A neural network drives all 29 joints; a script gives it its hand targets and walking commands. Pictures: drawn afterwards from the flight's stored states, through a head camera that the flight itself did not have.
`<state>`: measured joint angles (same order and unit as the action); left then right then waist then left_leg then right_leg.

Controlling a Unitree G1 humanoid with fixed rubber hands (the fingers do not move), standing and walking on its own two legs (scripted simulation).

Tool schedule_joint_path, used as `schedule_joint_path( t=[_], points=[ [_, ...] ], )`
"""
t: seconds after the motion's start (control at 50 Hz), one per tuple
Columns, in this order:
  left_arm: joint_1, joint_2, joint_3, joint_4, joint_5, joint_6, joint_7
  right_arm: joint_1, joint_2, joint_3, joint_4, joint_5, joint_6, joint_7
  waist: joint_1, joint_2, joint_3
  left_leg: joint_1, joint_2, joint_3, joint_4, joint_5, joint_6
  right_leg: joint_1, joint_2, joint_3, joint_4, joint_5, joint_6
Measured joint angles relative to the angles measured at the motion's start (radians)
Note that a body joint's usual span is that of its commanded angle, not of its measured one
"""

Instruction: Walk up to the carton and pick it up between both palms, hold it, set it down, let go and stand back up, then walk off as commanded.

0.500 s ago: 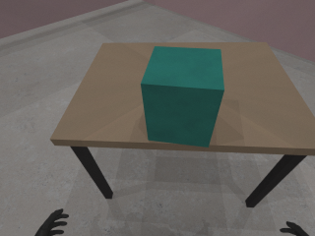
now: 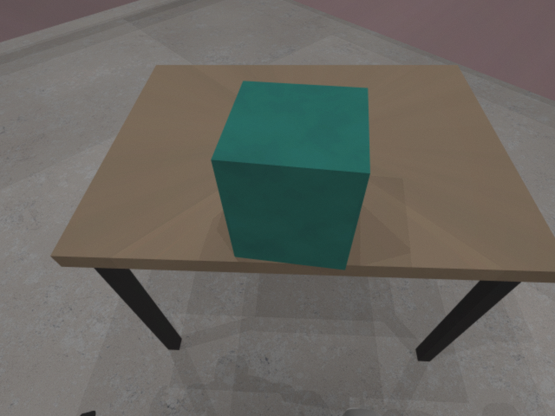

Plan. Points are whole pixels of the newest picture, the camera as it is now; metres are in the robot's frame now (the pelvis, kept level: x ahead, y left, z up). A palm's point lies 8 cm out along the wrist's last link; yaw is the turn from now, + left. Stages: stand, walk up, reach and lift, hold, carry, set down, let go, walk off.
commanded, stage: walk up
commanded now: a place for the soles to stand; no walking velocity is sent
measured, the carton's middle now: (296, 179) +0.49 -0.01 +0.04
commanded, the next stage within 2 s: none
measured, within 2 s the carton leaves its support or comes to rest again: neither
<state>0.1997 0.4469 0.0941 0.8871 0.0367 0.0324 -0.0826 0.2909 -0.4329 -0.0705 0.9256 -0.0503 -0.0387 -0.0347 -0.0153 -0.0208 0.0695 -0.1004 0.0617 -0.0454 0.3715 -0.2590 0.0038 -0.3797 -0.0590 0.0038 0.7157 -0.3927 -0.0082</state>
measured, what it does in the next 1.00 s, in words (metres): steps on the spot: right foot, then left foot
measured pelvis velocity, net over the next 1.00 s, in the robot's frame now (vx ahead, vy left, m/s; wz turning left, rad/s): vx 0.08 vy -0.02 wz -0.03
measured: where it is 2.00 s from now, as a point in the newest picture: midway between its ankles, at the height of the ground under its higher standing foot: outside the picture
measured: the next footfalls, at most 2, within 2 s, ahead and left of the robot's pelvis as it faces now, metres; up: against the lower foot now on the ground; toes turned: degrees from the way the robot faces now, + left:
right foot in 0.06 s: +0.13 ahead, -0.16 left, +0.00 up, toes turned -4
left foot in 0.42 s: +0.16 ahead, +0.09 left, +0.00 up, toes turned -2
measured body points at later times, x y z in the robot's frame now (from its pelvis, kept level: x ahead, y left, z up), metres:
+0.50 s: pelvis +0.09 -0.04 -0.01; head +0.13 -0.05 +0.44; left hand +0.21 +0.27 -0.10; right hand +0.21 -0.36 -0.13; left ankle +0.12 +0.09 -0.74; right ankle +0.09 -0.16 -0.74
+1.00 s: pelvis +0.08 -0.02 +0.00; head +0.09 -0.02 +0.45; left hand +0.18 +0.30 -0.11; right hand +0.20 -0.34 -0.11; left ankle +0.12 +0.09 -0.74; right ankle +0.09 -0.16 -0.74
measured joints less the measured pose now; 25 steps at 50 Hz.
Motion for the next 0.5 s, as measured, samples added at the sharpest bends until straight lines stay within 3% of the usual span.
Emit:
schedule_joint_path(
  t=[0.06,0.1,0.14,0.2,0.38,0.42,0.5],
  points=[
    [0.018,0.003,0.002,-0.024,-0.008,-0.009,-0.001,0.012,-0.032,-0.01,-0.021,0.011,0.015,0.006,-0.005,-0.001,0.024,-0.001,0.027,0.012,0.091,-0.073,-0.017,0.035,-0.01,-0.006,-0.137,0.118,0.0],
    [0.018,-0.009,-0.002,-0.028,-0.006,-0.018,0.016,0.012,-0.046,-0.015,-0.029,0.018,0.03,0.009,-0.014,0.03,0.045,-0.048,0.055,-0.011,0.26,-0.186,0.009,0.048,0.021,-0.034,-0.114,0.208,0.014],
    [0.016,-0.033,-0.018,-0.046,-0.003,-0.014,0.034,0.019,-0.036,-0.013,-0.037,0.028,0.054,0.008,-0.014,0.04,0.044,-0.134,0.018,-0.027,0.46,-0.271,0.015,0.065,0.023,-0.058,-0.088,0.15,0.0],
    [0.036,-0.069,-0.047,-0.076,-0.009,-0.018,0.058,0.019,-0.026,-0.004,-0.06,0.04,0.07,0.021,0.013,0.061,0.033,-0.22,-0.027,-0.005,0.606,-0.258,0.02,0.117,0.034,-0.062,-0.148,0.14,-0.015],
    [0.028,-0.052,-0.099,-0.115,-0.037,-0.039,0.09,-0.069,0.002,0.037,-0.076,0.037,0.071,0.039,0.03,0.089,0.046,-0.2,-0.015,0.026,0.297,-0.102,-0.005,0.177,0.058,-0.07,-0.184,0.114,-0.016],
    [0.012,-0.044,-0.104,-0.123,-0.047,-0.034,0.092,-0.093,0.006,0.041,-0.068,0.041,0.072,0.039,0.028,0.082,0.053,-0.157,-0.016,0.026,0.194,0.012,-0.013,0.173,0.052,-0.07,-0.156,0.093,-0.008],
    [-0.019,-0.032,-0.11,-0.12,-0.067,-0.028,0.086,-0.148,0.012,0.048,-0.048,0.052,0.073,0.045,0.035,0.039,0.057,-0.126,-0.046,0.05,0.136,0.029,-0.027,0.179,0.019,-0.049,-0.167,0.09,0.015]
  ],
)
